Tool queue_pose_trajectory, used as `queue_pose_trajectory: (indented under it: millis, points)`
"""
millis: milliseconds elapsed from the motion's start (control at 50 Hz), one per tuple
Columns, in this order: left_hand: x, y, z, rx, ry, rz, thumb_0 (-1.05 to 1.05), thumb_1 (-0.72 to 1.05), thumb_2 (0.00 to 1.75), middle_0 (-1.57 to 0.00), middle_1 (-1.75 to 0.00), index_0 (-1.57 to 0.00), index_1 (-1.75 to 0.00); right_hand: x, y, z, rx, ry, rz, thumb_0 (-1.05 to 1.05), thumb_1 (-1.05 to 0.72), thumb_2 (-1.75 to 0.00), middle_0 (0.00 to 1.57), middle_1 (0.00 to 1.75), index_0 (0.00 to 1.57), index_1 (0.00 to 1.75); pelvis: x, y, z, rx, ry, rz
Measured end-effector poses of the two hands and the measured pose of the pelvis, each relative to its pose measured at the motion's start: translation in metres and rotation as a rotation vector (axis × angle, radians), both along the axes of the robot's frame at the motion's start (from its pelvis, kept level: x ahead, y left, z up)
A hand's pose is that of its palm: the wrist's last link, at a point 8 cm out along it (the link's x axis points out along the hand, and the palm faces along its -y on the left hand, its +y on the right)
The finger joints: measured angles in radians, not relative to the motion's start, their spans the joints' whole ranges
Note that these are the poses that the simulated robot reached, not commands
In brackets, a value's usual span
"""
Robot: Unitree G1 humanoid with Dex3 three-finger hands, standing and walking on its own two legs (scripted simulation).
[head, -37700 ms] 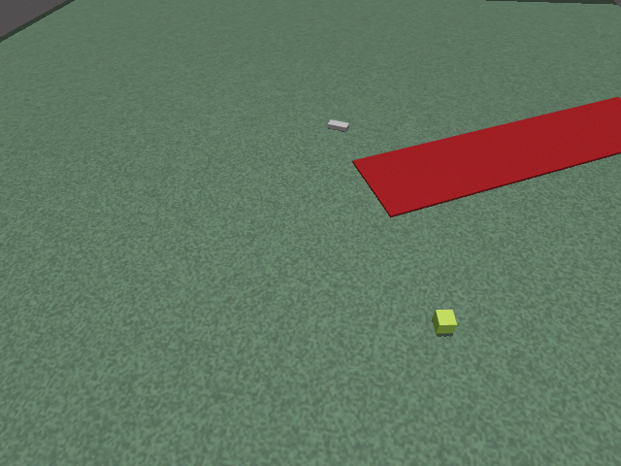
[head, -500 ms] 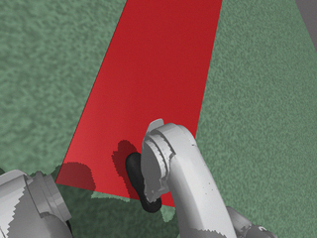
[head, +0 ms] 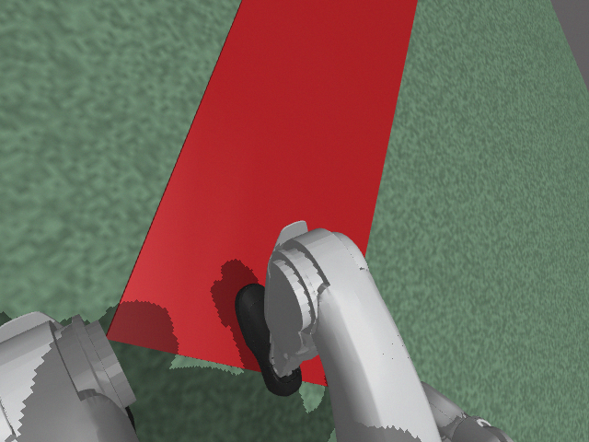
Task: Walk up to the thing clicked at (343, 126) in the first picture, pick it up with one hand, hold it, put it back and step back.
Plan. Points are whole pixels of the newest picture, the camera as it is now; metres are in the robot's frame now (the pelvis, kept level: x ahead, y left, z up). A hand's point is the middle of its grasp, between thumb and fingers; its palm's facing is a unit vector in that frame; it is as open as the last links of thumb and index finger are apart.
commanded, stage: settle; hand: left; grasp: from above
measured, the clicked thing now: out of the picture +0.44 +0.40 -0.29
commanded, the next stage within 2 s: lift in 1.04 s
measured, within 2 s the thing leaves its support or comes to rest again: leaves its support in 0.36 s
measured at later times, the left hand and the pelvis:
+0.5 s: hand out of the picture +0.44 +0.40 -0.23, palm faces -0.36 -0.19 -0.91, open 8.0 cm; pelvis +0.00 +0.00 +0.00, yaw +0 degrees
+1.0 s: hand out of the picture +0.42 +0.40 -0.15, palm faces -0.42 -0.15 -0.89, open 8.0 cm; pelvis +0.00 +0.00 +0.02, yaw +5 degrees
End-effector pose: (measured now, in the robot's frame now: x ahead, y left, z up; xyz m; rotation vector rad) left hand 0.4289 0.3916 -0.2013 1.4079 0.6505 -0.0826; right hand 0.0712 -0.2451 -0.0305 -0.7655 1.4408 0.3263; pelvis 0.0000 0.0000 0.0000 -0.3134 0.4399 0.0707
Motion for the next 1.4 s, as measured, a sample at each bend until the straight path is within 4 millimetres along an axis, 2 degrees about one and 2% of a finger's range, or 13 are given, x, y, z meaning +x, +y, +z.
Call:
queue_pose_trajectory:
  millis: [280,380,500,680,820,1000,1160,1300,1400]
  points:
    - [0.003,0.001,0.001,0.001,-0.001,0.008,0.00,0.34,0.17,-0.80,-0.45,-0.84,-0.37,-0.003,-0.002,0.002,-0.008,0.004,-0.012,0.00,-0.90,-0.90,0.20,0.30,0.20,0.30,0.000,0.000,0.000,0.000,0.008,0.000]
    - [0.006,0.004,0.008,0.004,-0.029,0.014,0.00,0.35,0.15,-0.81,-0.42,-0.85,-0.33,0.003,-0.005,0.006,-0.015,-0.008,-0.007,0.00,-0.90,-0.90,0.20,0.30,0.20,0.30,0.001,-0.001,0.001,0.001,0.015,0.003]
    - [0.008,0.010,0.028,0.015,-0.063,0.028,0.00,0.36,0.14,-0.82,-0.38,-0.87,-0.30,0.015,-0.010,0.007,-0.019,-0.051,-0.013,0.00,-0.90,-0.90,0.20,0.30,0.20,0.30,0.002,-0.001,0.003,0.002,0.030,0.008]
    - [-0.001,0.022,0.068,0.047,-0.025,0.031,0.00,0.36,0.12,-0.85,-0.34,-0.89,-0.25,0.041,-0.010,0.001,0.024,-0.131,-0.047,0.00,-0.90,-0.90,0.20,0.30,0.20,0.30,0.002,0.000,0.011,0.017,0.074,0.025]
    - [-0.006,0.021,0.087,0.034,0.006,0.004,-0.01,0.35,0.10,-0.88,-0.31,-0.91,-0.23,0.050,-0.007,-0.005,0.050,-0.152,-0.080,0.00,-0.90,-0.90,0.20,0.30,0.20,0.30,0.001,0.000,0.017,0.032,0.099,0.041]
    - [-0.004,0.014,0.108,0.034,-0.010,-0.027,-0.01,0.35,0.09,-0.89,-0.29,-0.93,-0.22,0.047,-0.013,-0.008,0.038,-0.148,-0.136,0.00,-0.90,-0.90,0.20,0.30,0.20,0.30,0.001,-0.004,0.021,0.046,0.120,0.057]
    - [-0.003,0.012,0.123,0.049,0.001,-0.023,-0.01,0.34,0.12,-0.89,-0.29,-0.92,-0.23,0.035,-0.021,-0.009,0.019,-0.134,-0.188,0.00,-0.90,-0.90,0.20,0.30,0.20,0.30,-0.002,-0.008,0.027,0.062,0.132,0.061]
    - [-0.007,0.010,0.137,0.031,0.012,-0.007,-0.01,0.34,0.12,-0.89,-0.30,-0.92,-0.23,0.025,-0.025,-0.004,0.001,-0.116,-0.238,0.01,-0.91,-0.90,0.20,0.30,0.20,0.30,-0.002,-0.008,0.036,0.071,0.150,0.064]
    - [-0.015,0.009,0.154,0.013,0.012,0.001,-0.01,0.34,0.12,-0.88,-0.30,-0.91,-0.24,0.024,-0.026,0.003,-0.005,-0.118,-0.276,0.01,-0.91,-0.90,0.20,0.30,0.20,0.30,-0.002,-0.008,0.047,0.076,0.169,0.071]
